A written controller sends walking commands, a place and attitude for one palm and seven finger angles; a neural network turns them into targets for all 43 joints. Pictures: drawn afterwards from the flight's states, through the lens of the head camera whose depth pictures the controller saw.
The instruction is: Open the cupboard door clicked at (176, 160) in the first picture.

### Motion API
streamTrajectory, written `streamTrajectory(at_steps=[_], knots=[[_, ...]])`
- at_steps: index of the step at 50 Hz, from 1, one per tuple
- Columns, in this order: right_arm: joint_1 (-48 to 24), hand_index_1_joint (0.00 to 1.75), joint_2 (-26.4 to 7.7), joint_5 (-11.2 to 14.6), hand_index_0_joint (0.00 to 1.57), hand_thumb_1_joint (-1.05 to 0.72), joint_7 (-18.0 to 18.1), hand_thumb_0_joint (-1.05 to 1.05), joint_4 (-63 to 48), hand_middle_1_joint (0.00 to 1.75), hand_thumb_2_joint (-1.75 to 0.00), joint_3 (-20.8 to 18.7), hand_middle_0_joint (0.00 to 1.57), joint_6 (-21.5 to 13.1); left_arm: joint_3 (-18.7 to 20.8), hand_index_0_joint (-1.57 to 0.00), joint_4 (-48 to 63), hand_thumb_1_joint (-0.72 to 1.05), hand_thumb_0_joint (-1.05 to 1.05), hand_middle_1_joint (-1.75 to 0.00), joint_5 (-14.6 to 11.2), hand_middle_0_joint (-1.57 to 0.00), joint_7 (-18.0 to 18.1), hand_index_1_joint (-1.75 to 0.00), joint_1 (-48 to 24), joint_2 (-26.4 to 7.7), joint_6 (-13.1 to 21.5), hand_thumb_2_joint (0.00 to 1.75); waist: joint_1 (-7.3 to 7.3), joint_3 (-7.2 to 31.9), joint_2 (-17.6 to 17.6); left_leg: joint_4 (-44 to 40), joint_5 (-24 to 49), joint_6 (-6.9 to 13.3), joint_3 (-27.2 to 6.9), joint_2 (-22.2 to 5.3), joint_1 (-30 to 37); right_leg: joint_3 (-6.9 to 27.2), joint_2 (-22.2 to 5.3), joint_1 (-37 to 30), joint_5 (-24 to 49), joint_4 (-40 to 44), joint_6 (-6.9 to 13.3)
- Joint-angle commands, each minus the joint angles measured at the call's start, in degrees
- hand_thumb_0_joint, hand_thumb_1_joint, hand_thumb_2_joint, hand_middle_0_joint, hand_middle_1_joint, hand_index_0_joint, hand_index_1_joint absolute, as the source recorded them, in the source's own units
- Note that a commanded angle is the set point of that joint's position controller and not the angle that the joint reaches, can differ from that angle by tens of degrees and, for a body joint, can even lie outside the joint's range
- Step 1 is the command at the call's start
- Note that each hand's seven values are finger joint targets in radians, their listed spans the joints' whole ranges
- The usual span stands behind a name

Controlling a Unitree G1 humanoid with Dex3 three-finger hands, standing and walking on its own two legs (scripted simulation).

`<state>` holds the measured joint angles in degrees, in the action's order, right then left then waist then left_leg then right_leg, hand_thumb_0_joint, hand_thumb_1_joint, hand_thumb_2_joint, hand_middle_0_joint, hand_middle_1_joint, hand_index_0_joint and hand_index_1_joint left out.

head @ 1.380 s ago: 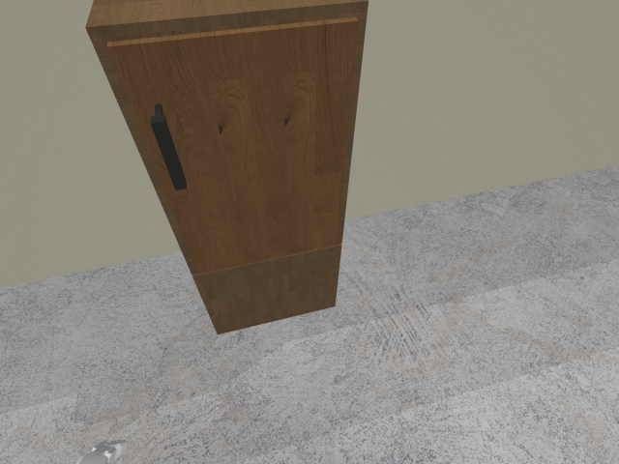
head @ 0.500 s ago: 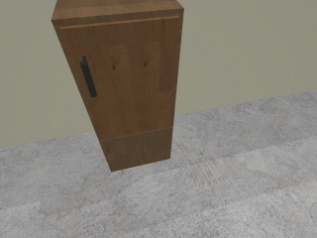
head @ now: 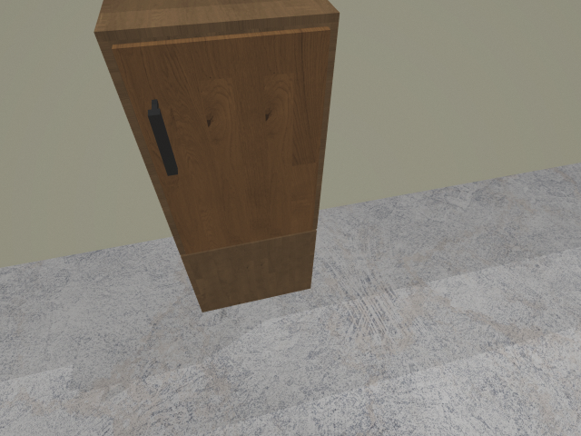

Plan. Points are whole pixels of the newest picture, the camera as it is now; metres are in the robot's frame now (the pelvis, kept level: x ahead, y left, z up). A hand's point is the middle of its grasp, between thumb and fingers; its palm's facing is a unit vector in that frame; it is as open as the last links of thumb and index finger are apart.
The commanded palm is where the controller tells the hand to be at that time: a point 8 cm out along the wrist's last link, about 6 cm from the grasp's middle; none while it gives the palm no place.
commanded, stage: look at it before walking up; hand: left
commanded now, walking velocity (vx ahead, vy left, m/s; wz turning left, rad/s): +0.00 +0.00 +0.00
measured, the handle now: (163, 138) +0.63 +0.29 +0.05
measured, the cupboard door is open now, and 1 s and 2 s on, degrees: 0 0 0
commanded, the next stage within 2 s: turn to face it in 0.26 s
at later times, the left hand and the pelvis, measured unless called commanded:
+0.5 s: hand out of the picture +0.08 +0.25 -0.15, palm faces +0.00 -0.94 -0.34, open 7.4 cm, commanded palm none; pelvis +0.01 +0.00 +0.00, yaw +1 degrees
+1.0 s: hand out of the picture +0.00 +0.23 -0.18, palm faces +0.18 -0.95 -0.24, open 7.4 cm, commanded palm none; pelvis -0.03 +0.02 -0.01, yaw +10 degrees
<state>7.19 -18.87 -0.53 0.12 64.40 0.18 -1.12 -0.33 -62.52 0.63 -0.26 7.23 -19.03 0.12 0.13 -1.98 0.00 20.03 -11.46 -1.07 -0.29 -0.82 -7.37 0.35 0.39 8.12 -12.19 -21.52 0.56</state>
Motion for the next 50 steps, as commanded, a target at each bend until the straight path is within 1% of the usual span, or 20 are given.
streamTrajectory(at_steps=[1, 8, 20, 24, 26, 29, 31, 35, 36, 37, 38, 39, 40, 41, 42, 44, 46, 47, 48, 50], knots=[[-2.13, 0.3, -11.25, -0.06, 0.2, -0.9, 1.03, 0.0, -3.73, 0.3, -0.9, -1.95, 0.2, -1.14, 2.72, -0.2, 3.54, 0.9, 0.0, -0.3, 0.02, -0.2, 0.89, -0.3, -2.42, -11.59, 1.53, 0.9, -0.27, 4.81, 0.02, -2.47, 9.47, 2.29, -5.09, -6.08, 1.37, 5.84, -6.95, -0.8, 9.13, 3.32, 0.9], [-2.64, 0.3, -11.49, -0.1, 0.2, -0.9, 1.12, 0.0, -3.67, 0.3, -0.9, -2.0, 0.2, -1.22, 2.66, -0.2, 3.27, 0.9, 0.0, -0.3, -0.03, -0.2, 0.94, -0.3, -2.38, -11.75, 1.66, 0.9, -0.23, 5.08, 0.15, -2.47, 11.38, 2.2, -4.85, -6.2, 2.25, 5.59, -7.2, -1.28, 11.95, 3.21, 0.89], [-3.19, 0.3, -11.79, -0.07, 0.2, -0.9, 1.06, 0.0, -4.15, 0.3, -0.9, -2.03, 0.2, -1.14, 2.89, -0.2, 3.65, 0.9, 0.0, -0.3, 0.0, -0.2, 0.96, -0.3, -2.58, -12.03, 1.48, 0.9, -0.44, 4.26, 0.78, -2.47, 12.74, 2.33, -5.55, -5.95, 1.41, 4.58, -7.41, -1.93, 11.79, 2.9, 0.51], [-0.67, 0.3, -6.45, -0.13, 0.2, -0.9, 0.84, 0.0, -4.47, 0.3, -0.9, -1.17, 0.2, 0.13, 2.35, -0.2, 3.74, 0.9, 0.0, -0.3, -0.09, -0.2, 1.59, -0.3, 0.31, -7.28, 0.05, 0.9, -0.67, 4.79, 0.47, 0.97, 15.95, 1.77, -5.46, -5.47, -1.18, 2.64, -8.12, -2.3, 13.38, -0.65, -0.65], [0.54, 0.3, -5.14, -0.08, 0.2, -0.9, 0.74, 0.0, -4.93, 0.3, -0.9, -1.09, 0.2, 0.87, 2.37, -0.2, 4.19, 0.9, 0.0, -0.3, -0.05, -0.2, 1.88, -0.3, 1.71, -6.45, -0.55, 0.9, -0.84, 4.93, -0.68, 3.17, 16.04, 1.48, -5.32, -5.04, -3.16, 2.0, -8.66, -2.64, 13.78, -2.12, -0.83], [0.62, 0.3, -4.71, -0.26, 0.2, -0.9, 0.61, 0.0, -6.38, 0.3, -0.9, -1.64, 0.2, 1.62, 3.02, -0.2, 5.31, 0.9, 0.0, -0.3, 0.04, -0.2, 2.09, -0.3, 2.62, -7.29, -1.0, 0.9, -1.11, 3.71, -2.64, 7.2, 12.88, 1.0, -4.5, -3.31, -7.06, 3.29, -11.13, -1.9, 12.46, -2.36, 0.35], [1.72, 0.3, -4.25, -0.23, 0.2, -0.9, 0.58, 0.0, -7.18, 0.3, -0.9, -2.09, 0.2, 2.09, 3.58, -0.2, 6.38, 0.9, 0.0, -0.3, 0.21, -0.2, 2.22, -0.3, 2.96, -8.23, -1.24, 0.9, -0.96, 3.93, -5.64, 11.72, 9.24, 0.78, -3.28, -1.93, -8.29, 4.76, -14.09, -1.0, 11.34, -1.52, 2.41], [4.25, 0.3, -2.19, -0.27, 0.2, -0.9, 0.46, 0.0, -8.13, 0.3, -0.9, -2.94, 0.2, 2.58, 3.97, -0.2, 8.56, 0.9, 0.0, -0.3, 0.58, -0.2, 2.38, -0.3, 1.98, -7.59, -1.31, 0.9, 0.25, 2.3, -9.47, 17.16, -4.75, 0.52, -1.07, -1.04, -9.1, 5.46, -18.27, 3.52, 11.48, -1.98, 6.22], [5.18, 0.3, -2.04, -0.3, 0.2, -0.9, 0.34, 0.0, -8.39, 0.3, -0.9, -3.09, 0.2, 2.62, 3.98, -0.2, 9.11, 0.9, 0.0, -0.3, 0.71, -0.2, 2.45, -0.3, 1.6, -7.28, -1.47, 0.9, 0.57, 1.79, -8.85, 15.44, -3.93, 0.68, -0.83, -1.67, -7.62, 4.0, -18.14, 5.67, 9.75, -3.09, 5.79], [6.7, 0.3, -1.7, -0.37, 0.2, -0.9, 0.19, 0.0, -8.19, 0.3, -0.9, -3.23, 0.2, 2.42, 3.97, -0.2, 9.63, 0.9, 0.0, -0.3, 0.68, -0.2, 2.35, -0.3, 1.0, -6.54, -1.61, 0.9, 1.4, 1.69, -6.28, 11.95, 1.85, 1.26, -2.12, -2.44, -5.24, 1.34, -16.14, 8.31, 6.43, -5.77, 3.91], [7.76, 0.3, -2.9, -0.7, 0.2, -0.9, 0.15, 0.0, -8.2, 0.3, -0.9, -3.37, 0.2, 2.04, 3.88, -0.2, 10.04, 0.9, 0.0, -0.3, 0.48, -0.2, 2.15, -0.3, 1.41, -4.6, -1.84, 0.9, 1.51, 1.63, 0.73, 7.31, 9.3, 3.12, -8.52, -5.73, -4.27, -2.88, -10.75, 10.41, 1.59, -11.95, 0.77], [9.28, 0.3, -5.99, -1.22, 0.2, -0.9, 0.33, 0.0, -8.4, 0.3, -0.9, -3.89, 0.2, 1.62, 3.45, -0.2, 10.83, 0.9, 0.0, -0.3, 0.09, -0.2, 2.12, -0.3, 1.08, -1.85, -1.98, 0.9, 2.1, 1.63, 11.43, 0.08, 15.3, 7.73, -21.52, -12.81, -4.74, -6.64, -3.55, 12.58, -9.03, -21.94, -2.54], [10.48, 0.3, -6.48, -1.07, 0.2, -0.9, 0.94, 0.0, -7.92, 0.3, -0.9, -4.28, 0.2, 1.33, 3.37, -0.2, 11.42, 0.9, 0.0, -0.3, 0.21, -0.2, 2.48, -0.3, -0.15, -1.21, -1.89, 0.9, 2.47, 1.1, 14.5, -4.51, 18.73, 11.94, -28.44, -15.88, -3.73, -2.61, -1.6, 15.99, -21.61, -31.14, -2.49], [10.4, 0.3, -6.17, -0.8, 0.2, -0.9, 1.5, 0.0, -8.01, 0.3, -0.9, -4.28, 0.2, 1.05, 3.54, -0.2, 11.07, 0.9, 0.0, -0.3, 0.33, -0.2, 2.54, -0.3, 0.56, -1.75, -1.92, 0.9, 1.66, 1.24, 12.86, -4.16, 19.61, 13.79, -28.46, -16.33, -2.74, 1.05, -3.27, 17.91, -21.98, -35.43, -2.0], [9.49, 0.3, -5.3, -0.66, 0.2, -0.9, 1.81, 0.0, -8.58, 0.3, -0.9, -4.2, 0.2, 0.96, 3.84, -0.2, 10.67, 0.9, 0.0, -0.3, 0.27, -0.2, 2.39, -0.3, 1.27, -1.43, -1.94, 0.9, 1.23, 1.72, 10.5, -3.96, 17.06, 13.91, -26.4, -15.42, -3.48, 1.95, -3.71, 17.99, -20.39, -37.33, -1.93], [7.42, 0.3, -4.27, -0.76, 0.2, -0.9, 2.03, 0.0, -9.34, 0.3, -0.9, -4.23, 0.2, 1.11, 3.81, -0.2, 9.53, 0.9, 0.0, -0.3, 0.29, -0.2, 1.98, -0.3, 2.98, 0.03, -1.91, 0.9, 0.25, 3.35, 8.08, -2.71, 15.28, 12.77, -21.66, -12.5, -1.22, 1.44, -3.5, 18.58, -16.42, -37.48, -2.33], [7.67, 0.3, -3.5, -0.7, 0.2, -0.9, 2.18, 0.0, -9.48, 0.3, -0.9, -4.42, 0.2, 1.16, 3.68, -0.2, 9.08, 0.9, 0.0, -0.3, 0.23, -0.2, 1.65, -0.3, 3.65, 1.29, -1.81, 0.9, 0.39, 4.87, 7.01, -1.99, 16.05, 12.16, -19.17, -10.8, 0.69, 0.19, -2.84, 17.79, -15.21, -34.17, -2.85], [8.62, 0.3, -3.37, -0.71, 0.2, -0.9, 2.19, 0.0, -9.34, 0.3, -0.9, -4.63, 0.2, 1.26, 3.61, -0.2, 9.23, 0.9, 0.0, -0.3, 0.14, -0.2, 1.68, -0.3, 3.25, 1.79, -1.83, 0.9, 1.06, 5.17, 7.68, -1.9, 16.16, 12.01, -19.31, -10.34, 0.83, 0.04, -2.53, 16.9, -15.28, -32.3, -3.01], [9.29, 0.3, -3.09, -0.75, 0.2, -0.9, 2.21, 0.0, -9.12, 0.3, -0.9, -4.74, 0.2, 1.38, 3.61, -0.2, 9.22, 0.9, 0.0, -0.3, 0.06, -0.2, 1.74, -0.3, 3.42, 2.15, -1.88, 0.9, 1.23, 5.7, 7.04, -2.03, 16.14, 12.12, -19.99, -10.31, 1.98, 0.0, -2.07, 16.61, -15.27, -30.35, -3.06], [9.58, 0.3, -3.14, -0.87, 0.2, -0.9, 2.16, 0.0, -8.95, 0.3, -0.9, -5.02, 0.2, 1.64, 3.56, -0.2, 9.25, 0.9, 0.0, -0.3, -0.07, -0.2, 1.86, -0.3, 3.95, 2.96, -1.9, 0.9, 1.41, 5.82, 8.39, -2.0, 15.49, 12.06, -20.74, -10.45, 1.29, -0.1, -1.74, 14.57, -15.36, -25.77, -2.93]])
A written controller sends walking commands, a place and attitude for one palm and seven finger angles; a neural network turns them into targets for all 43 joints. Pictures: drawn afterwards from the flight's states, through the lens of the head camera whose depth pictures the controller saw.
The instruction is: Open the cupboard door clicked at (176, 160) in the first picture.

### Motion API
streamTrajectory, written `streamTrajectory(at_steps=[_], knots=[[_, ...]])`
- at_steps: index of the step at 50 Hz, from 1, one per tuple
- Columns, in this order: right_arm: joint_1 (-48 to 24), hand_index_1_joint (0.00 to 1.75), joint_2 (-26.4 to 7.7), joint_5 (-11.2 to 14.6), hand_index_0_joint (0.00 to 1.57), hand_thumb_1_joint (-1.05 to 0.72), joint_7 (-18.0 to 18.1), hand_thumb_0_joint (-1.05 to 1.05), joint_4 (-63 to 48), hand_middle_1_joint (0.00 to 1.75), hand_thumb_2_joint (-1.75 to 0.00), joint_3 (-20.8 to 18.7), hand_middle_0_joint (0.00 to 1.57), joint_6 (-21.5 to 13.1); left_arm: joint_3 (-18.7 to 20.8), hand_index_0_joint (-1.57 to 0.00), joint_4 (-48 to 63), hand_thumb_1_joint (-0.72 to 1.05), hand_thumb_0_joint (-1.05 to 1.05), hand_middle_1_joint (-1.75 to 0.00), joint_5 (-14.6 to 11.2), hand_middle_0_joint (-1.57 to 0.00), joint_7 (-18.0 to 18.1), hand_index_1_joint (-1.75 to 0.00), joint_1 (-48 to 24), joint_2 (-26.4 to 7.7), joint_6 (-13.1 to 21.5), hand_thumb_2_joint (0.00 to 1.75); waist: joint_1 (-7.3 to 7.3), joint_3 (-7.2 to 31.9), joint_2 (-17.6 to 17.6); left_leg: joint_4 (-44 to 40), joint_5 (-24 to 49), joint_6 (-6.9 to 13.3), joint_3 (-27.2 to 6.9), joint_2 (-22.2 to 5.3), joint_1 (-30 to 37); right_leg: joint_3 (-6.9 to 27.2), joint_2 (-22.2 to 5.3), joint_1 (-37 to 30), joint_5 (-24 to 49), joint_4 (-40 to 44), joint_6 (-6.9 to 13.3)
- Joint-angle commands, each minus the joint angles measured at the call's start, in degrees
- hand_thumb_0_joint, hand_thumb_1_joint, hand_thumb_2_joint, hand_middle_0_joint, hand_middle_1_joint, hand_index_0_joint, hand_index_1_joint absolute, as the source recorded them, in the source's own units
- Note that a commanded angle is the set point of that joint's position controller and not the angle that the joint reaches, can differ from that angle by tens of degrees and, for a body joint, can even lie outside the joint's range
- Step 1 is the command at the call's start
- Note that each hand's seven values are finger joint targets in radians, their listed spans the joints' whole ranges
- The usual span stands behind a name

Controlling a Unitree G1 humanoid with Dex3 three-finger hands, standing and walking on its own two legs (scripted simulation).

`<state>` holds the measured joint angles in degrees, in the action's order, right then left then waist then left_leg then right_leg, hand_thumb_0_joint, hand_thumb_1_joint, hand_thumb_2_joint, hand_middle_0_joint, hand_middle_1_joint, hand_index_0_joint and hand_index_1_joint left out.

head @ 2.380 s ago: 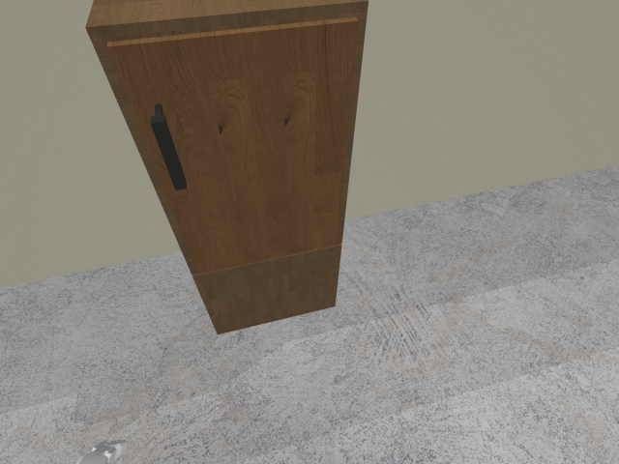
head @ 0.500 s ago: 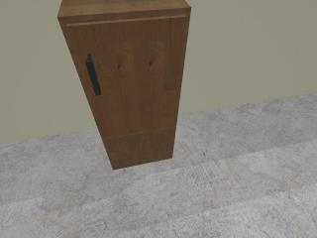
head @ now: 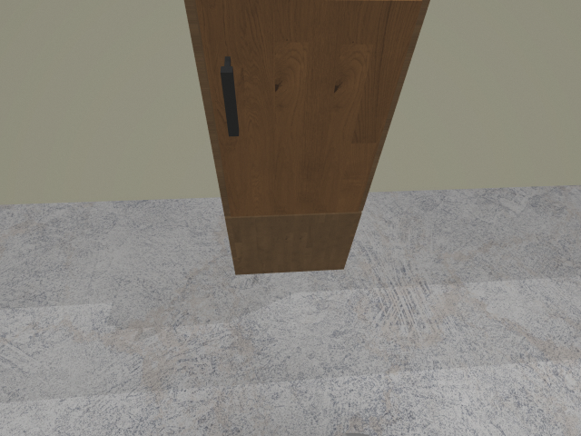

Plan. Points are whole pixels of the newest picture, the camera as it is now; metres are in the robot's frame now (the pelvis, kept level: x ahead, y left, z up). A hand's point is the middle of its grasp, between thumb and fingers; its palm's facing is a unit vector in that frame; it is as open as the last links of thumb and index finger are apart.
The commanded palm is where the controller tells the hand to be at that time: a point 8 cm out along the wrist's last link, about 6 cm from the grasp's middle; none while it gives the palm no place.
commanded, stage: take the last steps up to it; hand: left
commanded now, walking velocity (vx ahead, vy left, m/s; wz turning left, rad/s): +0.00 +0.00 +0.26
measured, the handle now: (230, 97) +0.70 +0.15 +0.05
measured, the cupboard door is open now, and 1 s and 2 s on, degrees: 0 0 0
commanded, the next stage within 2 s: come to a stop and stand still in 0.72 s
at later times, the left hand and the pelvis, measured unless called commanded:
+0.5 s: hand out of the picture -0.07 +0.10 -0.17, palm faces +0.18 -0.98 -0.12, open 7.4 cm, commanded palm none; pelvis +0.02 -0.03 +0.00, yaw +5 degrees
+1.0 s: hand (190, 399) +0.19 +0.17 -0.18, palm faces +0.03 -0.98 -0.19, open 7.3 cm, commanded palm none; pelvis +0.13 -0.01 +0.00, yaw +2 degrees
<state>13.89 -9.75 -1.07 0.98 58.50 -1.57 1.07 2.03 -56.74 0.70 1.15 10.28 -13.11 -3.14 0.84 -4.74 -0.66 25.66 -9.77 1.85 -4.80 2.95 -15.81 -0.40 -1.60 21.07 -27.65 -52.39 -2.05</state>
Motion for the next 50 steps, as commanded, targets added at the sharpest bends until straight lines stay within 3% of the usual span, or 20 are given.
streamTrajectory(at_steps=[1, 3, 6, 7, 8, 9, 10, 13, 17, 24, 27, 28, 29, 30, 31, 34, 37, 42, 46, 50], knots=[[2.99, 0.3, -12.38, -0.32, 0.2, -0.9, 1.21, 0.0, -3.01, 0.3, -0.9, -3.38, 0.2, -0.47, 1.12, -0.2, 3.57, 0.9, 0.0, -0.3, -0.14, -0.2, 0.48, -0.3, 1.09, -2.98, 1.54, 0.9, 0.81, 8.73, 8.87, -7.2, 14.51, 9.01, -16.62, -14.06, 9.53, 0.45, 0.63, -0.09, 0.17, 8.02, -0.23], [2.36, 0.3, -12.06, -0.34, 0.2, -0.9, 0.98, 0.0, -2.89, 0.3, -0.9, -3.57, 0.2, -0.33, 1.12, -0.2, 2.86, 0.9, 0.0, -0.3, -0.36, -0.2, 0.67, -0.3, 3.35, -2.36, 1.7, 0.9, -0.07, 9.11, 9.11, -6.7, 12.52, 7.97, -16.5, -13.1, 7.18, 0.23, 1.41, -4.48, 2.87, 14.07, 0.11], [1.76, 0.3, -9.51, 0.1, 0.2, -0.9, 0.49, 0.0, -2.29, 0.3, -0.9, -3.15, 0.2, -0.45, 1.01, -0.2, -0.65, 0.9, 0.0, -0.3, 0.24, -0.2, 0.66, -0.3, 10.81, -2.91, 2.93, 0.9, -2.5, 10.49, 3.85, -3.65, -8.36, 2.85, -11.62, -7.9, -2.64, 0.47, 0.42, -20.32, 11.83, 32.27, 0.44], [2.18, 0.3, -5.98, 0.43, 0.2, -0.9, 0.32, 0.0, -2.6, 0.3, -0.9, -2.63, 0.2, -0.44, 1.66, -0.2, -1.12, 0.9, 0.0, -0.3, 1.06, -0.2, 0.88, -0.3, 11.87, -6.7, 3.34, 0.9, -2.76, 8.14, -7.38, 6.35, -17.21, -0.38, -5.17, -2.43, -12.98, 11.94, -8.98, -24.69, -0.31, 38.54, 3.32], [-0.41, 0.3, -4.53, 0.06, 0.2, -0.9, 0.14, 0.0, -4.06, 0.3, -0.9, -2.08, 0.2, -0.44, 1.95, -0.2, -0.12, 0.9, 0.0, -0.3, 1.19, -0.2, 0.76, -0.3, 10.88, -9.95, 3.24, 0.9, -3.72, 1.28, -17.93, 15.43, -19.53, -2.12, 1.25, 0.42, -18.5, 24.62, -18.35, -16.7, -12.7, 45.89, 7.42], [-1.33, 0.3, -7.06, -0.61, 0.2, -0.9, -0.25, 0.0, -4.25, 0.3, -0.9, -2.82, 0.2, -0.24, 1.5, -0.2, 0.99, 0.9, 0.0, -0.3, 0.79, -0.2, 0.73, -0.3, 8.9, -9.19, 3.05, 0.9, -2.85, -2.46, -12.31, 21.46, -18.61, -1.77, 1.02, -2.01, -17.18, 24.61, -19.55, -8.3, -16.77, 48.15, 9.35], [-0.63, 0.3, -7.14, -0.96, 0.2, -0.9, -0.58, 0.0, -3.09, 0.3, -0.9, -2.97, 0.2, 0.2, 1.63, -0.2, 0.81, 0.9, 0.0, -0.3, 0.59, -0.2, 0.79, -0.3, 7.44, -7.35, 3.85, 0.9, -1.81, -5.3, -14.81, 24.84, -14.97, -1.48, 0.46, -3.22, -17.14, 23.57, -16.63, -4.71, -16.35, 48.96, 8.59], [3.05, 0.3, -5.31, -0.91, 0.2, -0.9, -1.24, 0.0, -0.08, 0.3, -0.9, -2.97, 0.2, -0.02, 0.66, -0.2, -0.51, 0.9, 0.0, -0.3, 0.51, -0.2, 0.33, -0.3, 8.57, -3.73, 4.91, 0.9, 0.52, -6.88, -7.0, 32.53, -7.58, -1.92, 4.13, -4.67, -15.7, 13.61, -11.49, -4.76, -3.67, 46.08, 8.4], [1.2, 0.3, -4.4, -0.7, 0.2, -0.9, -1.38, 0.0, -0.46, 0.3, -0.9, -2.94, 0.2, -0.41, 0.42, -0.2, -2.17, 0.9, 0.0, -0.3, 0.53, -0.2, 0.24, -0.3, 13.94, -2.25, 5.97, 0.9, -0.61, -6.13, -6.12, 33.46, -4.09, -2.82, 5.67, -6.64, -17.16, 10.11, -10.61, -7.78, 3.12, 45.53, 9.05], [-4.98, 0.3, -2.2, -0.34, 0.2, -0.9, -1.02, 0.0, -2.17, 0.3, -0.9, -2.08, 0.2, -2.23, 0.94, -0.2, -5.92, 0.9, 0.0, -0.3, 1.3, -0.2, 0.36, -0.3, 20.31, -2.47, 6.17, 0.9, -3.43, -2.23, -6.32, 17.11, -12.36, -2.11, 8.65, -7.24, -12.8, 12.25, -13.14, -14.59, 16.34, 41.02, 13.35], [1.94, 0.3, -1.14, -0.05, 0.2, -0.9, -0.22, 0.0, 0.87, 0.3, -0.9, -1.37, 0.2, -3.73, 1.01, -0.2, -7.03, 0.9, 0.0, -0.3, 0.68, -0.2, 0.28, -0.3, 18.74, -1.74, 5.78, 0.9, -0.8, 2.5, -5.07, 1.84, -5.01, -1.36, 11.67, -4.37, 3.3, 7.0, -8.45, -11.52, 22.8, 32.81, 10.22], [7.57, 0.3, -2.67, -0.03, 0.2, -0.9, 0.34, 0.0, 3.12, 0.3, -0.9, -1.51, 0.2, -4.48, 0.81, -0.2, -7.33, 0.9, 0.0, -0.3, 0.34, -0.2, 0.17, -0.3, 18.53, -0.34, 5.69, 0.9, 1.41, 5.21, -0.8, -3.39, -1.9, -0.65, 9.19, -5.76, 12.6, 4.34, -5.42, -8.41, 24.35, 24.61, 8.32], [13.44, 0.3, -8.0, -0.29, 0.2, -0.9, 1.05, 0.0, 4.6, 0.3, -0.9, -2.73, 0.2, -5.1, 0.4, -0.2, -6.91, 0.9, 0.0, -0.3, -0.05, -0.2, -0.28, -0.3, 19.99, 2.28, 5.61, 0.9, 3.01, 9.73, 9.97, -5.41, 2.42, 3.36, -5.48, -17.82, 24.2, 0.0, -0.43, 2.46, 13.98, 11.93, 5.16], [17.21, 0.3, -11.96, -0.11, 0.2, -0.9, 1.6, 0.0, 5.18, 0.3, -0.9, -3.48, 0.2, -4.48, 0.02, -0.2, -5.87, 0.9, 0.0, -0.3, 0.32, -0.2, -0.4, -0.3, 18.98, 3.23, 5.7, 0.9, 3.67, 9.8, 16.1, -9.38, 9.36, 8.85, -16.04, -28.69, 26.83, -4.05, 2.38, 11.81, -4.99, 0.0, 3.13], [16.9, 0.3, -11.94, -0.03, 0.2, -0.9, 1.8, 0.0, 4.73, 0.3, -0.9, -3.41, 0.2, -3.65, 0.36, -0.2, -4.76, 0.9, 0.0, -0.3, 1.03, -0.2, -0.29, -0.3, 16.13, 1.51, 5.03, 0.9, 3.9, 6.3, 10.69, -10.01, 7.44, 10.92, -15.76, -30.32, 22.42, -1.37, 0.02, 13.31, -6.06, -6.11, 3.68], [11.06, 0.3, -4.51, -0.33, 0.2, -0.9, 2.42, 0.0, 4.36, 0.3, -0.9, -1.28, 0.2, -4.57, 1.14, -0.2, -6.15, 0.9, 0.0, -0.3, 1.52, -0.2, -1.05, -0.3, 13.22, 2.73, 4.02, 0.9, 1.15, -2.93, 6.04, -12.72, 14.76, 7.86, -5.23, -23.65, 9.19, 0.47, -3.35, 12.38, 4.47, -12.24, 2.6], [10.11, 0.3, -4.05, -0.02, 0.2, -0.9, 2.53, 0.0, 4.27, 0.3, -0.9, -0.88, 0.2, -5.52, 1.02, -0.2, -7.03, 0.9, 0.0, -0.3, 1.24, -0.2, -1.56, -0.3, 15.52, 4.71, 3.28, 0.9, -1.21, -0.35, 5.33, -12.17, 22.27, 6.11, 3.02, -19.43, 9.14, -0.86, -3.0, 10.45, 11.08, -11.92, 1.21], [12.03, 0.3, -3.73, -0.07, 0.2, -0.9, 2.51, 0.0, 5.04, 0.3, -0.9, -0.79, 0.2, -5.29, 1.16, -0.2, -4.24, 0.9, 0.0, -0.3, 1.04, -0.2, -1.66, -0.3, 9.0, 3.23, 2.42, 0.9, -1.05, -2.49, 9.11, -11.37, 30.24, 5.95, 6.14, -18.32, 10.36, -2.23, -3.75, 13.29, 15.12, -4.89, 0.38], [11.06, 0.3, -4.13, -0.52, 0.2, -0.9, 2.6, 0.0, 5.19, 0.3, -0.9, -0.98, 0.2, -4.22, 0.68, -0.2, -2.01, 0.9, 0.0, -0.3, 0.45, -0.2, -0.85, -0.3, 3.59, 3.1, 2.32, 0.9, -0.17, -2.73, 9.64, -6.64, 39.12, 4.92, 7.56, -17.83, 8.18, -4.02, -2.43, 4.32, 15.26, 9.75, 0.96], [10.47, 0.3, -4.64, 0.08, 0.2, -0.9, 2.38, 0.0, 5.48, 0.3, -0.9, -1.98, 0.2, -3.02, 1.35, -0.2, -2.44, 0.9, 0.0, -0.3, 0.64, -0.2, -0.1, -0.3, 7.22, 0.43, 2.95, 0.9, -2.69, 0.54, 6.53, 1.21, 26.8, 2.65, 7.12, -15.95, 6.73, -4.69, -2.07, -8.21, 24.51, 23.91, 1.15]])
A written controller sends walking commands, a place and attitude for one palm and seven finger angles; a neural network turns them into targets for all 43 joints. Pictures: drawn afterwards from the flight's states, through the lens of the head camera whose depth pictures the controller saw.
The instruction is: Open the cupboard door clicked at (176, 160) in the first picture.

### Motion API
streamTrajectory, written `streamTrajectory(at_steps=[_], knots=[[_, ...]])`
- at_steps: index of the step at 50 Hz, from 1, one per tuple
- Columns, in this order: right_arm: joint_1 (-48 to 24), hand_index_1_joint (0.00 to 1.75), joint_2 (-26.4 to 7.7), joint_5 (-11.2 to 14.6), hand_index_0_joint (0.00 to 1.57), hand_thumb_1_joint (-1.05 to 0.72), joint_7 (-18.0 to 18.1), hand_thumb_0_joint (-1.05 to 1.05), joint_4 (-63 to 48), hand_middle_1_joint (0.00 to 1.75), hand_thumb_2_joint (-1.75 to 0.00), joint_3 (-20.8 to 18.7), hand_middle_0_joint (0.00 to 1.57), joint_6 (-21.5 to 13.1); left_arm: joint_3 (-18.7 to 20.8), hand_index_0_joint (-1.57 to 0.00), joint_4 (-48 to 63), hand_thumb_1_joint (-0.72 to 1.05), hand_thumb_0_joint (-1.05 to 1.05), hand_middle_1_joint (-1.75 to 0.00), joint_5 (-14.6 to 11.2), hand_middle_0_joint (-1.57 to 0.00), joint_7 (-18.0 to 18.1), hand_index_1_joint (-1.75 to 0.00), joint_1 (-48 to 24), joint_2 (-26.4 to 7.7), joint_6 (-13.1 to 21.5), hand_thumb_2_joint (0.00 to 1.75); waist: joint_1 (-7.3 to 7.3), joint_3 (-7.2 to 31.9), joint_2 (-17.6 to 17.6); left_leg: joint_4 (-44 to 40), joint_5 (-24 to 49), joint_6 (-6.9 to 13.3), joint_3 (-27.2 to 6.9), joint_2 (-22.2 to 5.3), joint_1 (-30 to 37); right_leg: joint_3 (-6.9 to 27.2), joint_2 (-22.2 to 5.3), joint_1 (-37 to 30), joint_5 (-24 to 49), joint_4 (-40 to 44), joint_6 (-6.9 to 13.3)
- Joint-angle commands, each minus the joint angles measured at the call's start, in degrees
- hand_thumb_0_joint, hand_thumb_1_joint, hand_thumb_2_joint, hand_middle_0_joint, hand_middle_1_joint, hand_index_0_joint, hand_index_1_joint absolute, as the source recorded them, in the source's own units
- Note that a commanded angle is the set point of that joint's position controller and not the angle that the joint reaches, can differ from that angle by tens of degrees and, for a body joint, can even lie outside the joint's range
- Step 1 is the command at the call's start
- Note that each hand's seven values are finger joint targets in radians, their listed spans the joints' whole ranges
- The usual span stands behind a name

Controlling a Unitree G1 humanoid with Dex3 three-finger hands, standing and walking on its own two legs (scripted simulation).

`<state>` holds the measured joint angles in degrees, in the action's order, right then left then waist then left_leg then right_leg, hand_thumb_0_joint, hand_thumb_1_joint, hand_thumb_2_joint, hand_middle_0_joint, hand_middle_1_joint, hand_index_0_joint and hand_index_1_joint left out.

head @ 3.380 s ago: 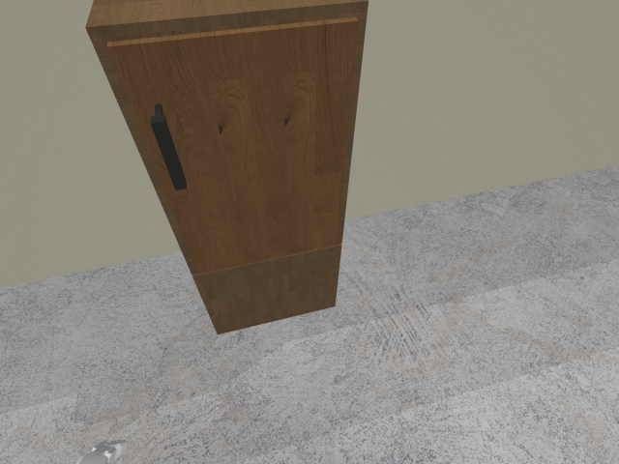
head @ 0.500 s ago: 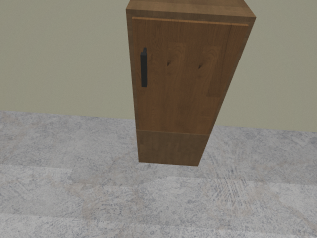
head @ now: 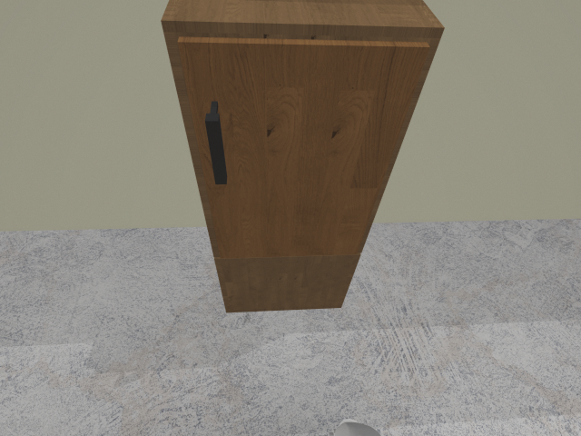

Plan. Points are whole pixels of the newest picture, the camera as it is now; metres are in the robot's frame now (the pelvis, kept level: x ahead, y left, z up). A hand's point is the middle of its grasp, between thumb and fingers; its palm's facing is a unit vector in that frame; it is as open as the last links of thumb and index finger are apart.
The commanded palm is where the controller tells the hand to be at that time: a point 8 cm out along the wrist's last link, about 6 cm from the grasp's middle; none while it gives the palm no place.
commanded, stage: come to a stop and stand still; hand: left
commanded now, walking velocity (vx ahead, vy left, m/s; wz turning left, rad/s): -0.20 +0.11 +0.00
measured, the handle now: (217, 144) +0.58 +0.15 +0.06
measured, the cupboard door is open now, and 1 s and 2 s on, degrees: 0 0 0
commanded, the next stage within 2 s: look again from close up in 0.72 s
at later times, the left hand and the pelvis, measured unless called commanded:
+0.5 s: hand out of the picture +0.02 +0.22 -0.19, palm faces +0.08 -0.98 -0.18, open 7.3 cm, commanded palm none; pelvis -0.03 +0.03 +0.00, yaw +1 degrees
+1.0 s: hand out of the picture -0.02 +0.17 -0.18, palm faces +0.00 -0.98 -0.20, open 7.3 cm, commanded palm none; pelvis -0.02 +0.00 -0.01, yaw +1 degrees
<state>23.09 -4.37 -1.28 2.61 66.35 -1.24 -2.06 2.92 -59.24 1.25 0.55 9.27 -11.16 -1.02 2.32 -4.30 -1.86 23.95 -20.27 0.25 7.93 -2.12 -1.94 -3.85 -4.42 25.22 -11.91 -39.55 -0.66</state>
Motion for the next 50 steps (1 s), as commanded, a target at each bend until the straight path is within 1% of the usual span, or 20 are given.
streamTrajectory(at_steps=[1, 2, 3, 4, 5, 12, 16, 18, 19, 20, 21, 26, 32, 38, 40, 41, 42, 45, 48, 50], knots=[[2.5, 0.3, -8.68, 0.6, 0.2, -0.9, 0.49, 0.0, -2.33, 0.3, -0.9, -2.27, 0.2, 0.28, 0.97, -0.2, -0.14, 0.9, 0.0, -0.3, 0.3, -0.2, 0.88, -0.3, 10.1, -4.69, 1.55, 0.9, -4.77, 3.03, 2.78, 7.65, 28.45, 2.1, -5.63, -8.78, -10.41, 2.0, -2.45, -18.92, 23.14, 13.51, 0.19], [5.16, 0.3, -6.44, 1.05, 0.2, -0.9, 0.09, 0.0, -2.63, 0.3, -0.9, -2.19, 0.2, 0.52, 1.63, -0.2, -0.23, 0.9, 0.0, -0.3, 0.47, -0.2, 1.48, -0.3, 11.17, -8.06, 2.15, 0.9, -4.17, 7.95, -5.0, 15.79, 9.84, -0.33, -3.14, -3.54, -17.28, 12.41, -12.31, -26.85, 46.65, 10.08, 4.61], [6.79, 0.3, -5.94, 1.58, 0.2, -0.9, 0.13, 0.0, -2.91, 0.3, -0.9, -2.62, 0.2, 1.24, 2.0, -0.2, -0.5, 0.9, 0.0, -0.3, 0.08, -0.2, 1.58, -0.3, 12.98, -10.39, 2.36, 0.9, -3.89, 13.54, -9.0, 25.57, -13.31, -1.37, -3.02, 0.78, -16.85, 15.57, -20.16, -28.83, 61.34, 11.25, 10.87], [5.12, 0.3, -6.32, 1.58, 0.2, -0.9, 0.32, 0.0, -3.67, 0.3, -0.9, -2.89, 0.2, 1.71, 1.9, -0.2, 0.25, 0.9, 0.0, -0.3, -0.01, -0.2, 1.77, -0.3, 11.91, -10.33, 2.35, 0.9, -3.94, 12.02, -7.53, 31.39, -17.38, -0.86, -6.15, 0.6, -17.46, 13.68, -21.2, -25.48, 61.05, 12.74, 12.99], [3.25, 0.3, -5.82, 1.55, 0.2, -0.9, 0.16, 0.0, -3.82, 0.3, -0.9, -2.82, 0.2, 2.45, 2.02, -0.2, 0.42, 0.9, 0.0, -0.3, 0.08, -0.2, 2.05, -0.3, 10.0, -9.49, 2.35, 0.9, -4.31, 12.82, -11.65, 36.21, -17.1, -1.02, -7.51, 0.07, -18.11, 15.1, -19.65, -23.1, 55.12, 13.91, 13.65], [-0.01, 0.3, -5.78, 0.41, 0.2, -0.9, -1.39, 0.0, -6.1, 0.3, -0.9, -3.29, 0.2, 4.83, 2.66, -0.2, 5.5, 0.9, 0.0, -0.3, 0.88, -0.2, 2.7, -0.3, -0.21, -8.83, 0.23, 0.9, -2.16, 8.09, -6.5, 35.78, -7.73, -2.15, -6.89, 0.09, -17.49, 9.71, -14.83, -7.71, 14.36, 21.07, 10.28], [1.42, 0.3, -6.13, 0.4, 0.2, -0.9, -1.86, 0.0, -7.39, 0.3, -0.9, -3.02, 0.2, 3.73, 2.89, -0.2, 6.68, 0.9, 0.0, -0.3, 1.38, -0.2, 2.32, -0.3, -1.41, -9.04, -0.44, 0.9, -1.28, 7.01, -9.12, 20.5, -6.25, -1.17, -5.45, 0.27, -11.84, 11.62, -12.74, -3.15, -8.27, 23.54, 8.55], [6.35, 0.3, -6.47, 0.45, 0.2, -0.9, -1.64, 0.0, -6.0, 0.3, -0.9, -2.65, 0.2, 2.96, 2.44, -0.2, 6.83, 0.9, 0.0, -0.3, 0.62, -0.2, 1.85, -0.3, -1.96, -7.77, -1.21, 0.9, 1.2, 6.52, -5.43, 4.43, 1.08, -0.64, -3.8, 1.89, -2.28, 8.32, -8.32, 3.49, -17.18, 18.93, 4.38], [5.95, 0.3, -9.3, 0.06, 0.2, -0.9, -1.37, 0.0, -6.46, 0.3, -0.9, -2.9, 0.2, 2.34, 1.67, -0.2, 6.95, 0.9, 0.0, -0.3, -0.05, -0.2, 1.54, -0.3, -0.63, -4.55, -1.63, 0.9, 1.07, 4.23, 5.93, -5.16, -7.17, 0.55, -13.66, -3.33, -5.11, 5.05, -2.82, 6.92, -20.52, 9.66, 1.8], [2.33, 0.3, -13.65, -0.67, 0.2, -0.9, -1.05, 0.0, -8.48, 0.3, -0.9, -3.56, 0.2, 1.89, 0.99, -0.2, 7.29, 0.9, 0.0, -0.3, -0.68, -0.2, 1.29, -0.3, -0.04, -0.74, -1.88, 0.9, 0.76, -0.89, 21.88, -17.32, -20.99, 3.4, -29.95, -14.68, -15.62, 0.15, 3.81, 8.33, -17.83, -2.38, -1.16], [-4.24, 0.3, -14.53, -0.74, 0.2, -0.9, -0.59, 0.0, -11.04, 0.3, -0.9, -3.21, 0.2, 1.93, 1.15, -0.2, 7.06, 0.9, 0.0, -0.3, -0.16, -0.2, 1.13, -0.3, 0.24, -2.45, -1.78, 0.9, -1.32, -5.46, 18.84, -21.27, -23.89, 6.08, -31.34, -17.71, -25.97, 5.43, 2.22, 3.82, -12.97, -7.09, -0.5], [-7.5, 0.3, -12.06, -0.14, 0.2, -0.9, 0.39, 0.0, -10.59, 0.3, -0.9, -1.96, 0.2, 0.28, 1.2, -0.2, 0.86, 0.9, 0.0, -0.3, 0.6, -0.2, -0.52, -0.3, 8.11, -2.64, -1.06, 0.9, -3.69, -2.09, 5.95, -16.19, -6.31, 5.0, -18.69, -10.69, -13.31, 6.37, 3.6, 6.21, -3.14, -18.43, -1.38], [1.25, 0.3, -11.89, -0.26, 0.2, -0.9, 1.08, 0.0, -6.35, 0.3, -0.9, -2.29, 0.2, 0.16, 0.23, -0.2, 1.18, 0.9, 0.0, -0.3, 0.35, -0.2, -0.6, -0.3, 5.48, -1.97, -0.51, 0.9, 0.53, 0.13, 6.82, -12.55, 12.28, 8.96, -19.83, -14.61, -0.02, 4.61, 1.56, 6.37, -9.13, -8.25, -1.93], [-0.02, 0.3, -12.04, -0.07, 0.2, -0.9, 0.95, 0.0, -3.61, 0.3, -0.9, -2.23, 0.2, 0.62, -0.8, -0.2, -1.74, 0.9, 0.0, -0.3, -0.53, -0.2, -0.07, -0.3, 9.23, 0.55, 0.2, 0.9, -0.9, 4.47, 10.09, -5.75, 27.51, 8.01, -16.21, -11.97, -2.09, 1.74, 2.84, -8.42, -8.03, 9.63, -0.79], [-8.77, 0.3, -13.57, 1.4, 0.2, -0.9, -0.37, 0.0, -6.94, 0.3, -0.9, -1.51, 0.2, 0.02, -1.62, -0.2, -6.22, 0.9, 0.0, -0.3, 0.29, -0.2, 2.95, -0.3, 17.0, -2.57, 2.1, 0.9, -5.96, 1.84, 5.73, 8.61, 24.36, 2.57, -8.89, -8.97, -11.67, 7.71, -1.81, -12.61, 6.87, 18.37, 1.21], [-8.82, 0.3, -9.51, 1.26, 0.2, -0.9, -1.17, 0.0, -9.52, 0.3, -0.9, -0.53, 0.2, -0.06, -0.89, -0.2, -5.22, 0.9, 0.0, -0.3, 0.46, -0.2, 2.54, -0.3, 17.24, -4.99, 3.33, 0.9, -4.34, 2.73, -1.29, 10.92, 14.22, 0.16, -6.41, -3.04, -15.82, 9.26, -4.79, -17.14, 22.03, 20.53, 2.31], [-4.66, 0.3, -6.23, 0.62, 0.2, -0.9, -0.96, 0.0, -8.74, 0.3, -0.9, 0.02, 0.2, 0.26, -1.39, -0.2, -4.08, 0.9, 0.0, -0.3, 0.15, -0.2, 2.09, -0.3, 14.97, -5.03, 3.29, 0.9, -2.05, 4.32, -7.92, 10.66, 0.05, -0.31, -5.46, -0.56, -16.02, 11.18, -8.54, -15.95, 17.01, 19.93, 4.51], [-1.25, 0.3, -7.06, 0.19, 0.2, -0.9, -1.2, 0.0, -6.28, 0.3, -0.9, -0.07, 0.2, 0.37, -1.69, -0.2, -2.88, 0.9, 0.0, -0.3, -0.09, -0.2, 2.23, -0.3, 11.48, -3.16, 3.31, 0.9, -0.44, 8.09, -7.48, 6.05, 9.13, -0.06, -7.22, -0.9, -10.23, 8.18, -4.02, -13.68, 8.83, 15.78, 4.72], [-1.39, 0.3, -7.86, 0.29, 0.2, -0.9, -0.71, 0.0, -5.75, 0.3, -0.9, 0.2, 0.2, -0.1, -1.83, -0.2, -2.2, 0.9, 0.0, -0.3, -0.22, -0.2, 2.14, -0.3, 11.22, -2.37, 2.81, 0.9, -1.51, 4.09, 5.44, 4.42, 18.58, 0.9, -9.14, -3.48, -11.28, 5.83, -1.28, -12.04, 7.92, 12.21, 3.43], [-1.89, 0.3, -7.64, 0.36, 0.2, -0.9, -0.41, 0.0, -5.9, 0.3, -0.9, 0.34, 0.2, 0.06, -1.78, -0.2, -2.47, 0.9, 0.0, -0.3, -0.26, -0.2, 2.02, -0.3, 12.22, -2.43, 2.81, 0.9, -2.07, 1.89, 6.23, 3.96, 18.24, 1.11, -9.3, -3.52, -12.87, 6.04, -1.11, -12.17, 8.62, 12.54, 3.5]])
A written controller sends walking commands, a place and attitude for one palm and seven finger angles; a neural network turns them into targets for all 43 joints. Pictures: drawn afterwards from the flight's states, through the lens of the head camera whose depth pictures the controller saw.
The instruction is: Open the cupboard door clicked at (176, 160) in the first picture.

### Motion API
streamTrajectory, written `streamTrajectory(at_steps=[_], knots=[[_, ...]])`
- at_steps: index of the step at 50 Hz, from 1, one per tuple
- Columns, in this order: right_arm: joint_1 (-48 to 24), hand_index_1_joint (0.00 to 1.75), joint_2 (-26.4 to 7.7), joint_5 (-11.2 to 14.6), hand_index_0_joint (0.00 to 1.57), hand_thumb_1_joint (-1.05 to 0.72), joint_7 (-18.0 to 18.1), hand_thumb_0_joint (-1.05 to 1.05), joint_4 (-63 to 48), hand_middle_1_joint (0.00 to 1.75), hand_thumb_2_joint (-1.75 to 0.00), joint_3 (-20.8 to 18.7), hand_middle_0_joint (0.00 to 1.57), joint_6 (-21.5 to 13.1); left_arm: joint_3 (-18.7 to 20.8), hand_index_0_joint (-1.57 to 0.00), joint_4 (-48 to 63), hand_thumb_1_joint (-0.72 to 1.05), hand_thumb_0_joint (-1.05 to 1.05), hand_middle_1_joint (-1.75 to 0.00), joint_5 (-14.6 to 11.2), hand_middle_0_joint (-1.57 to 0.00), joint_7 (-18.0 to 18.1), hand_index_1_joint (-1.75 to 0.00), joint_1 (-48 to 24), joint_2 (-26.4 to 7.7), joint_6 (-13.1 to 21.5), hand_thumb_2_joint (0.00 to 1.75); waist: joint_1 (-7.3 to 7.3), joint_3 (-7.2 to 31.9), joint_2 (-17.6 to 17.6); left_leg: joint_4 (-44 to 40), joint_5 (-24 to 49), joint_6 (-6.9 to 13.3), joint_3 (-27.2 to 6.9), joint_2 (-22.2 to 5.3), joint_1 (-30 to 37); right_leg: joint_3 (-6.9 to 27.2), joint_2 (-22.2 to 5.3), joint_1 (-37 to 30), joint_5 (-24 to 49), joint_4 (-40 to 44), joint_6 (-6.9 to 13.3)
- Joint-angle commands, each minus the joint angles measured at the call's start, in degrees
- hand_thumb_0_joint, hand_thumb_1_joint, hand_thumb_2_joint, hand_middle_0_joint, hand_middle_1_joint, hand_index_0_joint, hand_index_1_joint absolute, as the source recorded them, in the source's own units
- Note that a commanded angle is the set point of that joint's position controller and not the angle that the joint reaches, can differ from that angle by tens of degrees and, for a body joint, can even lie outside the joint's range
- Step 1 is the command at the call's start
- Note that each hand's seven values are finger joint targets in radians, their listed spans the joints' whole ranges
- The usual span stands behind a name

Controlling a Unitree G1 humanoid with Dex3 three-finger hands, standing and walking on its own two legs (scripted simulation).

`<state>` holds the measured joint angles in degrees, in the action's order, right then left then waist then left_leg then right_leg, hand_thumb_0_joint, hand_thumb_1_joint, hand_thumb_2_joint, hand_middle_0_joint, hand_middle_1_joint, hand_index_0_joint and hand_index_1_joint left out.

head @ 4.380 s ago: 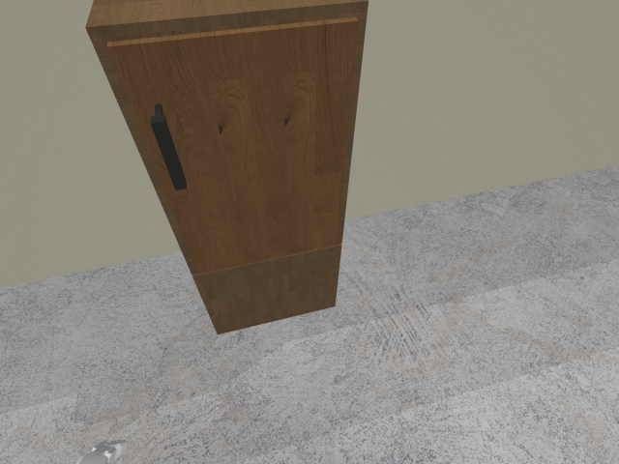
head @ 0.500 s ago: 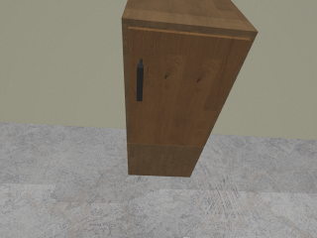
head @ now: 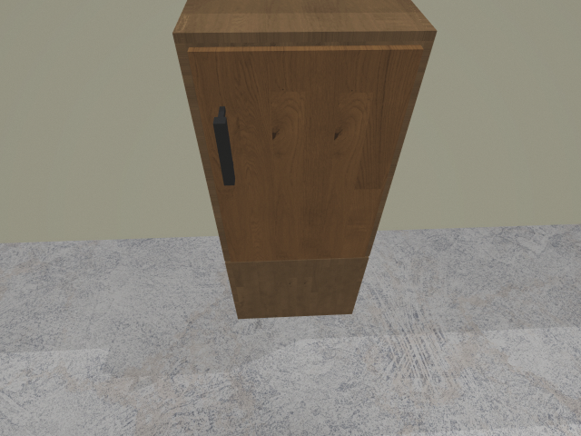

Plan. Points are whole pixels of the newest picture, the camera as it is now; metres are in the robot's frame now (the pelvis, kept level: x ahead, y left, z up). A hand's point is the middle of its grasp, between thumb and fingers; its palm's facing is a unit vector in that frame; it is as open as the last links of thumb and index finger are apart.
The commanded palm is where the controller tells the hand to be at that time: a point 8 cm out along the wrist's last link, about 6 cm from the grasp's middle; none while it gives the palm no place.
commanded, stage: look again from close up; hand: left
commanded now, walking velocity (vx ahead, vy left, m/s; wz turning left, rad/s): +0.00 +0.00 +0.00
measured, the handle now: (225, 147) +0.60 +0.14 +0.06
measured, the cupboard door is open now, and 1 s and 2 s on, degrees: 0 0 0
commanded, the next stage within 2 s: shuffle to correct the standing spot in 0.36 s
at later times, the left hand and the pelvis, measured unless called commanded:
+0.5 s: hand out of the picture -0.03 +0.15 -0.17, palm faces +0.05 -0.98 -0.18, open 7.3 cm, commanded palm none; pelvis -0.02 -0.01 +0.01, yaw +1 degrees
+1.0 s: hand out of the picture -0.02 +0.12 -0.17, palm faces +0.12 -0.98 -0.16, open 7.3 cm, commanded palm none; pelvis +0.04 -0.03 +0.00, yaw +3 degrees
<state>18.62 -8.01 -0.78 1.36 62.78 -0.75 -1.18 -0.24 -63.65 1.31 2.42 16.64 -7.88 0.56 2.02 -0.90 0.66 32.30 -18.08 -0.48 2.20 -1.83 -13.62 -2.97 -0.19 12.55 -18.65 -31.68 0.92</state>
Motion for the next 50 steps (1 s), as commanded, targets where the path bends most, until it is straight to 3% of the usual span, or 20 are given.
streamTrajectory(at_steps=[1, 6, 12, 16, 23, 28, 31, 35, 36, 38, 40, 41, 42, 43, 44, 46, 48, 50], knots=[[2.66, 0.3, -3.62, -0.08, 0.2, -0.9, 0.86, 0.0, -2.47, 0.3, -0.9, -0.03, 0.2, -0.67, 1.43, -0.2, 1.73, 0.9, 0.0, -0.3, -0.24, -0.2, 0.12, -0.3, 5.27, -6.06, 1.38, 0.9, -1.79, -1.81, 1.08, -4.03, 14.88, 1.82, -3.28, -3.61, -1.64, 5.19, -5.64, 0.02, 16.47, 5.42, 1.9], [2.49, 0.3, -3.54, -0.04, 0.2, -0.9, 0.74, 0.0, -2.24, 0.3, -0.9, -0.09, 0.2, -0.17, 1.41, -0.2, 2.58, 0.9, 0.0, -0.3, -0.27, -0.2, 0.07, -0.3, 4.18, -6.26, 1.25, 0.9, -1.29, -4.5, -3.87, -5.5, 9.23, 1.5, -2.69, -2.85, -1.32, 5.88, -5.87, 2.07, 12.54, 8.07, 1.78], [1.81, 0.3, -4.57, -0.09, 0.2, -0.9, 0.49, 0.0, -2.33, 0.3, -0.9, 0.08, 0.2, -0.23, 1.63, -0.2, 3.65, 0.9, 0.0, -0.3, -0.36, -0.2, -0.06, -0.3, 4.19, -6.75, 1.23, 0.9, -1.5, -3.79, -1.37, -7.24, 9.01, 1.61, -3.09, -2.79, -0.52, 6.37, -5.65, 1.62, 9.12, 9.28, 1.72], [1.42, 0.3, -4.59, -0.07, 0.2, -0.9, 0.5, 0.0, -2.31, 0.3, -0.9, 0.14, 0.2, -0.26, 1.74, -0.2, 3.72, 0.9, 0.0, -0.3, -0.35, -0.2, -0.15, -0.3, 4.57, -6.85, 1.31, 0.9, -1.67, -3.38, -2.48, -7.66, 8.85, 1.5, -3.0, -2.77, -0.27, 6.4, -5.9, 0.82, 9.38, 10.12, 1.83], [1.41, 0.3, -4.89, 0.07, 0.2, -0.9, 0.49, 0.0, -1.53, 0.3, -0.9, 0.3, 0.2, -0.32, 1.71, -0.2, 3.47, 0.9, 0.0, -0.3, -0.5, -0.2, -0.26, -0.3, 5.21, -6.7, 1.3, 0.9, -1.9, -2.3, -1.38, -8.27, 8.47, 1.35, -3.14, -2.9, -0.39, 6.33, -5.99, -0.38, 8.44, 10.69, 1.82], [2.79, 0.3, -4.77, -0.7, 0.2, -0.9, 0.36, 0.0, -0.98, 0.3, -0.9, -0.34, 0.2, 0.39, 2.36, -0.2, 3.14, 0.9, 0.0, -0.3, 0.0, -0.2, -0.88, -0.3, 6.84, -6.04, 0.09, 0.9, -1.84, -6.33, -2.24, -8.03, -6.11, 2.17, -3.22, -2.89, -3.89, 6.54, -4.94, 3.96, -10.8, 11.41, 2.71], [4.02, 0.3, -5.26, -0.96, 0.2, -0.9, 0.47, 0.0, -1.21, 0.3, -0.9, -0.93, 0.2, 0.56, 2.75, -0.2, 3.9, 0.9, 0.0, -0.3, 0.26, -0.2, -1.29, -0.3, 7.29, -5.48, -0.37, 0.9, -1.5, -8.26, 0.49, -10.34, -12.03, 3.42, -5.94, -4.63, -5.64, 5.16, -3.5, 6.43, -13.42, 9.09, 2.94], [5.25, 0.3, -7.53, -0.98, 0.2, -0.9, 0.91, 0.0, -1.82, 0.3, -0.9, -2.05, 0.2, 0.18, 2.94, -0.2, 5.09, 0.9, 0.0, -0.3, 0.67, -0.2, -2.08, -0.3, 8.44, -3.46, -0.3, 0.9, -1.59, -9.09, 6.59, -16.54, -18.04, 6.56, -13.67, -10.25, -7.74, 0.65, -0.71, 7.65, -7.08, 0.49, 2.38], [5.4, 0.3, -7.46, -0.9, 0.2, -0.9, 1.02, 0.0, -2.05, 0.3, -0.9, -2.3, 0.2, 0.01, 2.94, -0.2, 5.24, 0.9, 0.0, -0.3, 0.76, -0.2, -2.23, -0.3, 8.68, -3.16, -0.17, 0.9, -1.8, -8.85, 6.38, -17.05, -17.34, 7.2, -14.89, -11.2, -7.45, -0.01, -0.42, 7.43, -5.29, -0.54, 2.29], [5.2, 0.3, -7.49, -0.85, 0.2, -0.9, 1.17, 0.0, -2.5, 0.3, -0.9, -2.45, 0.2, -0.41, 3.1, -0.2, 5.35, 0.9, 0.0, -0.3, 0.78, -0.2, -2.51, -0.3, 9.74, -2.7, 0.14, 0.9, -2.3, -6.98, 5.8, -15.04, -13.3, 7.22, -13.81, -11.13, -7.71, 0.51, -0.8, 5.03, -3.27, 0.95, 2.38], [3.85, 0.3, -6.24, -0.73, 0.2, -0.9, 1.14, 0.0, -3.04, 0.3, -0.9, -2.26, 0.2, -0.75, 3.48, -0.2, 4.35, 0.9, 0.0, -0.3, 0.62, -0.2, -2.48, -0.3, 12.93, -3.75, 0.62, 0.9, -3.82, -4.86, 0.81, -7.22, -7.63, 5.44, -7.93, -7.4, -11.1, 5.02, -3.26, -1.31, -2.76, 5.81, 3.33], [3.1, 0.3, -3.9, -0.57, 0.2, -0.9, 1.07, 0.0, -3.54, 0.3, -0.9, -1.74, 0.2, -0.91, 3.82, -0.2, 3.6, 0.9, 0.0, -0.3, 0.59, -0.2, -2.12, -0.3, 14.88, -5.03, 0.87, 0.9, -4.69, -4.66, -6.54, -0.01, -5.21, 4.04, -2.93, -3.37, -16.19, 10.56, -6.48, -6.65, -2.28, 9.7, 5.1], [1.4, 0.3, -2.09, -0.48, 0.2, -0.9, 0.89, 0.0, -4.5, 0.3, -0.9, -1.19, 0.2, -1.14, 4.56, -0.2, 2.42, 0.9, 0.0, -0.3, 0.55, -0.2, -1.64, -0.3, 17.89, -7.34, 1.06, 0.9, -5.65, -3.72, -15.38, 10.97, -7.6, 2.33, 3.91, 1.04, -21.5, 18.98, -13.14, -11.16, 1.6, 15.01, 7.9], [-2.39, 0.3, -2.46, -0.64, 0.2, -0.9, 0.67, 0.0, -5.88, 0.3, -0.9, -1.26, 0.2, -1.21, 4.71, -0.2, 1.91, 0.9, 0.0, -0.3, 0.52, -0.2, -1.25, -0.3, 20.05, -7.78, 1.34, 0.9, -7.06, -4.33, -14.76, 20.94, -14.37, 2.26, 2.83, 0.58, -25.26, 23.71, -17.69, -11.84, 10.91, 17.24, 11.14], [-2.88, 0.3, -3.06, -0.7, 0.2, -0.9, 0.57, 0.0, -6.21, 0.3, -0.9, -1.53, 0.2, -1.3, 4.28, -0.2, 1.89, 0.9, 0.0, -0.3, 0.62, -0.2, -0.84, -0.3, 19.35, -6.76, 1.69, 0.9, -5.79, -4.5, -10.33, 26.18, -13.11, 2.27, 0.9, -0.7, -26.88, 22.34, -17.87, -12.83, 20.51, 16.12, 13.07], [-2.95, 0.3, -1.31, -0.48, 0.2, -0.9, 0.01, 0.0, -5.76, 0.3, -0.9, -1.27, 0.2, -1.36, 4.02, -0.2, 2.14, 0.9, 0.0, -0.3, 0.67, -0.2, -0.24, -0.3, 16.86, -5.99, 1.88, 0.9, -4.45, -3.09, -3.45, 25.76, -13.01, 2.01, 2.33, -2.07, -25.25, 15.82, -16.75, -13.46, 30.77, 12.83, 14.27], [-3.74, 0.3, -0.07, -0.34, 0.2, -0.9, -0.39, 0.0, -6.09, 0.3, -0.9, -1.17, 0.2, -1.23, 3.65, -0.2, 2.57, 0.9, 0.0, -0.3, 0.99, -0.2, -0.13, -0.3, 14.42, -6.07, 1.73, 0.9, -3.61, -3.15, -5.42, 18.6, -10.79, 1.97, 3.52, -2.06, -20.18, 11.18, -14.14, -9.5, 30.75, 12.34, 12.86], [-1.32, 0.3, 0.25, -0.17, 0.2, -0.9, -0.22, 0.0, -5.58, 0.3, -0.9, -1.08, 0.2, -1.12, 3.45, -0.2, 3.07, 0.9, 0.0, -0.3, 0.84, -0.2, -0.47, -0.3, 11.69, -6.05, 1.26, 0.9, -1.61, -2.59, -6.24, 9.01, -4.21, 1.95, 5.62, -0.76, -9.88, 8.45, -11.52, -2.56, 24.83, 11.72, 10.95]])
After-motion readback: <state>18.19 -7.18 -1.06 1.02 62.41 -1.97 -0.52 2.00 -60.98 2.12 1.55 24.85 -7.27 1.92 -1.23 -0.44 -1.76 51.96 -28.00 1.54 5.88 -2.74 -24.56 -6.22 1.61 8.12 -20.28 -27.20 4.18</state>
